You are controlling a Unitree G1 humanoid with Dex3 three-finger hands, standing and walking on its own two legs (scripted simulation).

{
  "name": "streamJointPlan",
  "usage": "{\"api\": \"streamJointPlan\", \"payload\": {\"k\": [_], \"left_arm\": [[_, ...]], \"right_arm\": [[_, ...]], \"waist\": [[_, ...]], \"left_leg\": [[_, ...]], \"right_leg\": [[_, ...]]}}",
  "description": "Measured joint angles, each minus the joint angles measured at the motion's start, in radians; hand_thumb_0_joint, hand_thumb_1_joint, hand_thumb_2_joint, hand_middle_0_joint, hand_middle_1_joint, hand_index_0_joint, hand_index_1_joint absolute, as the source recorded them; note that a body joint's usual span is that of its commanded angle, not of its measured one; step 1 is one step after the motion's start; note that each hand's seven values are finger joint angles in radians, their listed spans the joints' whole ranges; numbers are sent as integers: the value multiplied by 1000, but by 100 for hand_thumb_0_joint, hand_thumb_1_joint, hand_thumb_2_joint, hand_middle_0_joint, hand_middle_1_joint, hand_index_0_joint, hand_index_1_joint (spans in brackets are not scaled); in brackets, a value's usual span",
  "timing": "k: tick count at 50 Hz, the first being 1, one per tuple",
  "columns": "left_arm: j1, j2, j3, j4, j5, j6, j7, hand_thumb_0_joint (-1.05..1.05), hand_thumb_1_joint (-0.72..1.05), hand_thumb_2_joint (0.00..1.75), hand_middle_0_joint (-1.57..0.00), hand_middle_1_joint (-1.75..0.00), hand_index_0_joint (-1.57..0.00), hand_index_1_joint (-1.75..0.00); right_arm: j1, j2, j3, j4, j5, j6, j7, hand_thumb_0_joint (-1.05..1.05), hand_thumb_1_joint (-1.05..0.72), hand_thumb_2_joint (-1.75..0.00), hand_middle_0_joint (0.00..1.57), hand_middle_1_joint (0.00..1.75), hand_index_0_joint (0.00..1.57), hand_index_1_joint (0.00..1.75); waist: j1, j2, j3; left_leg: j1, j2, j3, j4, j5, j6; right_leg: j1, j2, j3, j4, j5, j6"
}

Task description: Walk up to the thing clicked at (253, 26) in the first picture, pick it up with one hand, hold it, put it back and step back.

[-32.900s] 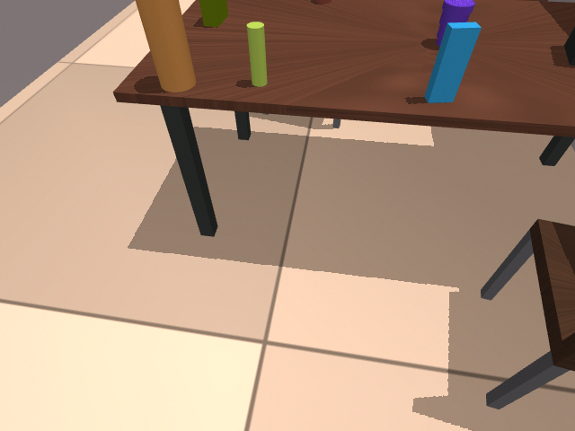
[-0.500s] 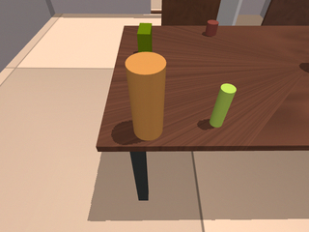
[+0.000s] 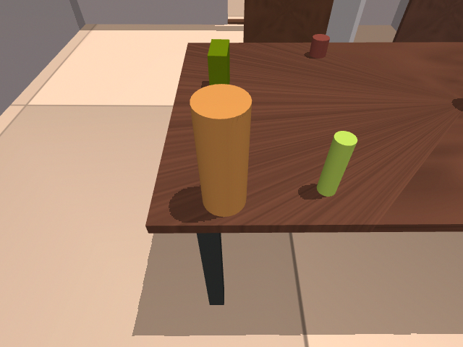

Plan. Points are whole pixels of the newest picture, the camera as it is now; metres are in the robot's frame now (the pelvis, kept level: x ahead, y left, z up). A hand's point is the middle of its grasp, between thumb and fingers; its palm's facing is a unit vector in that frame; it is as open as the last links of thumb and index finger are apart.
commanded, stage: home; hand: right
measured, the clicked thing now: (335, 166) +0.48 -0.21 +0.03
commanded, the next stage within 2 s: stand in 0.12 s
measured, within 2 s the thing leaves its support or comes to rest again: neither
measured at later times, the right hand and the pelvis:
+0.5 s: hand out of the picture +0.06 -0.25 -0.16, palm faces -0.05 +0.94 -0.34, open 13.4 cm; pelvis +0.00 +0.00 +0.00, yaw +0 degrees
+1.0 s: hand out of the picture +0.08 -0.25 -0.16, palm faces -0.05 +0.94 -0.35, open 7.4 cm; pelvis +0.01 +0.00 +0.00, yaw +1 degrees
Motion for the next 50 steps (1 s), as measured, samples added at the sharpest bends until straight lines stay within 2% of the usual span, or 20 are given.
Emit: {"api": "streamJointPlan", "payload": {"k": [13,17,22,28,32,36,42,50], "left_arm": [[12,0,1,2,-1,2,-1,1,90,90,-20,-30,-21,-30],[14,2,1,1,-1,2,-2,1,90,90,-20,-30,-21,-30],[19,2,1,-1,0,2,-3,1,90,90,-20,-30,-21,-30],[22,3,1,-2,-1,0,-2,1,90,90,-20,-30,-21,-30],[21,2,1,-3,-3,0,-1,1,90,90,-20,-30,-21,-30],[17,1,1,-5,-3,0,-1,1,90,90,-20,-30,-21,-30],[10,-2,1,-9,-3,-1,-1,1,90,89,-20,-30,-21,-30],[9,-1,2,-12,-2,-1,-1,1,90,89,-20,-30,-21,-30]], "right_arm": [[15,1,-3,11,-1,2,4,0,50,-7,7,6,6,6],[19,3,-3,13,-2,3,5,0,43,-14,11,12,11,12],[21,2,-5,14,-1,4,7,0,20,-37,16,22,16,21],[21,4,-5,14,-1,3,8,0,-20,-68,19,27,19,27],[19,4,-5,11,0,2,6,0,-49,-79,20,29,20,28],[16,2,-4,7,0,2,4,0,-69,-85,20,30,20,29],[7,0,-3,2,1,0,3,0,-84,-88,21,30,20,29],[4,0,-4,-2,2,0,4,0,-89,-89,21,30,20,30]], "waist": [[-2,1,4],[-2,1,3],[-3,3,2],[-2,2,4],[-3,2,4],[-2,1,2],[-1,4,2],[-1,6,0]], "left_leg": [[-3,-3,-1,-8,7,2],[-4,-4,-2,-10,9,2],[-7,-5,-3,-10,7,3],[-6,-4,-5,-11,5,2],[-2,-5,-6,-12,2,2],[2,-5,-7,-12,0,1],[8,-5,-8,-14,0,0],[12,-3,-9,-19,4,-2]], "right_leg": [[-3,-3,-1,-6,5,1],[-6,-4,-2,-5,5,1],[-9,-5,-3,-3,2,1],[-7,-5,-5,-4,-1,1],[-3,-5,-6,-4,-5,0],[1,-6,-8,-2,-9,0],[7,-6,-9,-2,-10,0],[9,-4,-10,-4,-7,-2]]}}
